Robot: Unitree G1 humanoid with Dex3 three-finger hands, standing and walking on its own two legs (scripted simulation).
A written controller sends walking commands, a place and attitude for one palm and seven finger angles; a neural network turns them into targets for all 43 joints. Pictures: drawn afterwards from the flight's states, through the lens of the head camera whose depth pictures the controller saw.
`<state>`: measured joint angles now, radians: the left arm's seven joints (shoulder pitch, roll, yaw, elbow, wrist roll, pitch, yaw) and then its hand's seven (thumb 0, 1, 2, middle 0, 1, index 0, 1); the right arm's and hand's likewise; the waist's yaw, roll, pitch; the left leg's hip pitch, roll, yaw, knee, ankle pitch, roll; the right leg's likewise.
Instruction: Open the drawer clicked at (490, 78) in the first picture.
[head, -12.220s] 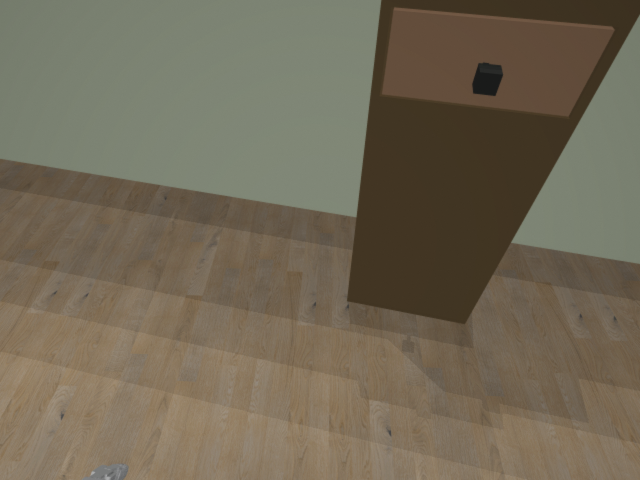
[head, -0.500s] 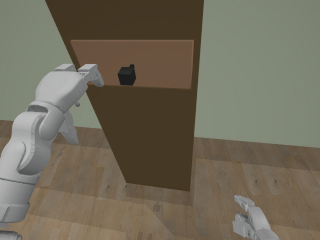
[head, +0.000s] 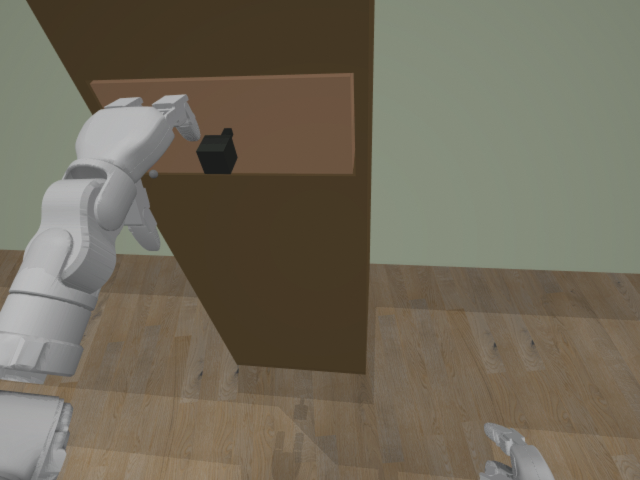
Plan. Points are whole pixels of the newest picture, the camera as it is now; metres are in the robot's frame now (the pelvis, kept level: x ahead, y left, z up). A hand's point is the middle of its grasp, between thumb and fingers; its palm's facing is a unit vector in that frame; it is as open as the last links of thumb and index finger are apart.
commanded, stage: move the hooked fingers above the handle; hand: left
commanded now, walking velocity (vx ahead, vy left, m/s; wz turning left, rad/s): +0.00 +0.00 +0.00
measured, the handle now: (221, 146) +0.54 +0.20 +0.15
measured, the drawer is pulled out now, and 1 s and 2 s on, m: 0.00 0.00 0.00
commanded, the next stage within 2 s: none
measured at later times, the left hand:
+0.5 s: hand (188, 144) +0.46 +0.20 +0.20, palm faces +0.06 -0.02 -1.00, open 13.9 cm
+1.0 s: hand (210, 125) +0.50 +0.19 +0.20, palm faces +0.03 -0.03 -1.00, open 13.9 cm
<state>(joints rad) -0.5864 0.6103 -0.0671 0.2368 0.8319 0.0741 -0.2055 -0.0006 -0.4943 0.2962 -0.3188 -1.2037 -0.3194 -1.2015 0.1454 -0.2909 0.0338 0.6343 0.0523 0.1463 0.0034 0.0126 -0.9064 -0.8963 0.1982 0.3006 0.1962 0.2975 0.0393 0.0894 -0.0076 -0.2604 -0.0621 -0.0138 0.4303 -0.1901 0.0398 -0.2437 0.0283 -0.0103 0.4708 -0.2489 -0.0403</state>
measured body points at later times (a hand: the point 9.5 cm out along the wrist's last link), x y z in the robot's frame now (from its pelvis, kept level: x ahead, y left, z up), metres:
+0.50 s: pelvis +0.03 +0.00 +0.00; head +0.05 -0.03 +0.45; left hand +0.45 +0.20 +0.26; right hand +0.19 -0.23 -0.12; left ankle +0.02 +0.10 -0.74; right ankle +0.00 -0.09 -0.74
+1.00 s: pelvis +0.03 +0.00 +0.00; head +0.07 -0.02 +0.44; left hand +0.49 +0.19 +0.26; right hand +0.14 -0.25 -0.14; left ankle +0.02 +0.10 -0.74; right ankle +0.00 -0.09 -0.74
